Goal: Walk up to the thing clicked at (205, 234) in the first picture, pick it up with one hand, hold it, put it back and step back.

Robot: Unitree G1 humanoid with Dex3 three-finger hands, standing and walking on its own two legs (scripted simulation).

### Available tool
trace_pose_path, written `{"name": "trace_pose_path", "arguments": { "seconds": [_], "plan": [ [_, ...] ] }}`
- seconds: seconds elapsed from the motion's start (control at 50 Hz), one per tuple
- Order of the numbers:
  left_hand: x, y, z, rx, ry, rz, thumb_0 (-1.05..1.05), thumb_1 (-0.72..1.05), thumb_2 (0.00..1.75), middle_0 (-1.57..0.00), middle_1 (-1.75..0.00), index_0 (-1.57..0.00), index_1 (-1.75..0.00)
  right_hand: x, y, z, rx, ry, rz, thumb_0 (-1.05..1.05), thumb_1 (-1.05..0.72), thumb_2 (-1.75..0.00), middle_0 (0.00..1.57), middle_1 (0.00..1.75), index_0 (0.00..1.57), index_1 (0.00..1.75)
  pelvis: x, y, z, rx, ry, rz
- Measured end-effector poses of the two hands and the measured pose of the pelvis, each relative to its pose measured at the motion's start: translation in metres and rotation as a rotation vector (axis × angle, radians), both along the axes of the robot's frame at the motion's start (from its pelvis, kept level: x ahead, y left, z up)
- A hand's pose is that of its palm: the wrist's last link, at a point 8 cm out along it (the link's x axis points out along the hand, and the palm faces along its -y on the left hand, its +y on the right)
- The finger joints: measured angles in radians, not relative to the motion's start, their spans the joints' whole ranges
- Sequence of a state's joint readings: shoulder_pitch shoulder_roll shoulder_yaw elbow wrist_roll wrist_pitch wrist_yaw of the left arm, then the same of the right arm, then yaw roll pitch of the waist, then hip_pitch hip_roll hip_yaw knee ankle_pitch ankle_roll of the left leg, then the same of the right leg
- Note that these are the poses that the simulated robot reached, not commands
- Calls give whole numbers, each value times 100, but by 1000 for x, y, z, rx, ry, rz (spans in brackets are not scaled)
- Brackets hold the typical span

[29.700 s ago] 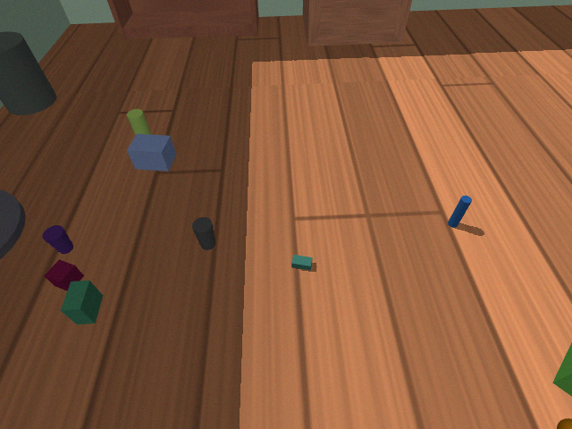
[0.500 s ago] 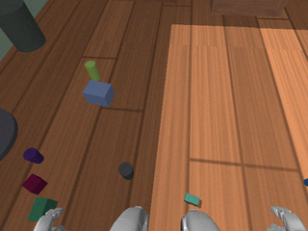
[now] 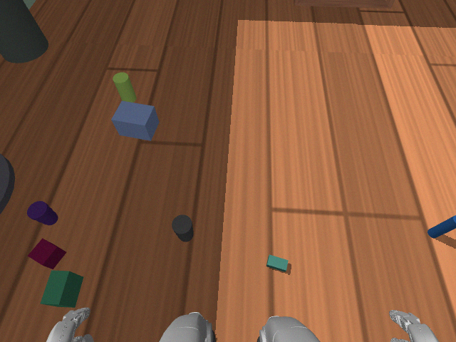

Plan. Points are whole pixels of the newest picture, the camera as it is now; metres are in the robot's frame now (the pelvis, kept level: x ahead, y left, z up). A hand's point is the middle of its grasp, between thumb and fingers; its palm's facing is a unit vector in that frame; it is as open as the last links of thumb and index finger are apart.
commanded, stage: step back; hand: left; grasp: from the side
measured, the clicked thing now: (184, 229) +0.51 +0.20 -0.68
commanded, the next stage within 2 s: none
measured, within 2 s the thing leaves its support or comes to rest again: neither
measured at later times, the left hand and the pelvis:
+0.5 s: hand out of the picture -0.02 +0.28 -0.14, palm faces +0.01 -0.93 -0.37, open 7.4 cm; pelvis -0.13 +0.01 +0.01, yaw +0 degrees
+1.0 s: hand out of the picture -0.18 +0.23 -0.13, palm faces -0.01 -0.91 -0.42, open 7.4 cm; pelvis -0.29 -0.04 +0.00, yaw +1 degrees
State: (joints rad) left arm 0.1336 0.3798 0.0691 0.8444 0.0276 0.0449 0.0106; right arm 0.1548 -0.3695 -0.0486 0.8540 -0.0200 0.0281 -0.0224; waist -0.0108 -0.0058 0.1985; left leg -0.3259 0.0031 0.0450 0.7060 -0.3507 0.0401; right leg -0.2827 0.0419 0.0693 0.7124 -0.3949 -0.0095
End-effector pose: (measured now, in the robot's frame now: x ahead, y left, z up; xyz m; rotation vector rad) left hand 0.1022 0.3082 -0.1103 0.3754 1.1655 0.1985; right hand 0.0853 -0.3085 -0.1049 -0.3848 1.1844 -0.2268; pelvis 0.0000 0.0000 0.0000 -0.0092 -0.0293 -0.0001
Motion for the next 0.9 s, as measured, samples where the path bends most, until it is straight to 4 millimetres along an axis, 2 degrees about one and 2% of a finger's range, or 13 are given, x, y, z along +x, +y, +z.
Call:
{"name": "trace_pose_path", "arguments": {
  "seconds": [0.06,0.2,0.26,0.32,0.38,0.46,0.62,0.74,0.82,0.9],
  "plan": [
    [-14,-7,5,10,-11,-5,0,90,90,-21,-30,-21,-30,-2,-5,-8,20,-27,-12,1,-90,-90,21,30,20,30,-13,-5,-2,-25,-18,6],
    [-40,-9,23,10,-73,2,0,90,90,-21,-30,-21,-30,-20,0,3,28,-46,22,1,-91,-90,21,30,20,30,-44,-2,9,25,-6,4],
    [-48,-3,23,11,-109,-2,0,90,90,-21,-30,-21,-30,-36,3,5,9,-38,46,1,-91,-90,21,30,20,30,-60,3,7,19,-3,23],
    [-60,8,12,-2,-137,-3,0,90,90,-21,-30,-21,-30,-56,7,4,-19,-33,62,1,-90,-90,21,30,20,30,-79,10,-3,12,-11,43],
    [-80,15,5,-11,-114,10,0,90,90,-21,-30,-21,-30,-81,14,9,-18,-24,60,1,-91,-90,21,30,20,30,-97,14,-2,21,-29,23],
    [-109,17,5,-21,-70,28,0,90,90,-21,-30,-21,-30,-111,16,23,-26,-23,47,1,-90,-90,21,30,21,30,-117,12,8,-9,-22,13],
    [-180,9,2,-5,19,8,0,90,90,-21,-30,-21,-30,-153,-5,29,-47,-88,31,1,-90,-90,21,30,21,30,-167,-3,7,-14,-14,-40],
    [-229,-16,-1,23,33,-15,0,90,90,-20,-30,-21,-30,-191,-40,7,-34,-126,16,1,-90,-90,21,30,21,30,-216,-26,-10,-24,-23,-63],
    [-267,-35,11,16,34,-7,0,90,90,-21,-30,-21,-30,-225,-51,2,-14,-90,-23,1,-90,-90,21,30,20,30,-239,-35,-2,15,-27,-50],
    [-285,-41,22,28,12,1,0,90,90,-21,-30,-21,-30,-263,-53,3,2,-51,-22,1,-91,-90,21,30,20,30,-261,-39,6,40,-13,-31]
  ]
}}
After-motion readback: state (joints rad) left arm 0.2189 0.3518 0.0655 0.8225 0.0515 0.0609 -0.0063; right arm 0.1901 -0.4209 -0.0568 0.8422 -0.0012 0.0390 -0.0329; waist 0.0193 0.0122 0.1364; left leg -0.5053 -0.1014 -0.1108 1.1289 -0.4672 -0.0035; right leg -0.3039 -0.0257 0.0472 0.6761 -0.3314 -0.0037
